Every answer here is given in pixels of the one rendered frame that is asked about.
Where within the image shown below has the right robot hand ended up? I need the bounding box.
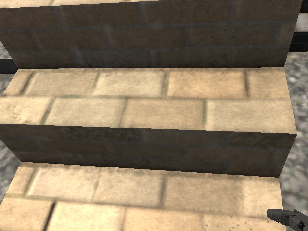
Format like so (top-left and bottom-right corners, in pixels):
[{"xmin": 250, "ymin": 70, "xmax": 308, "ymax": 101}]
[{"xmin": 267, "ymin": 209, "xmax": 308, "ymax": 231}]

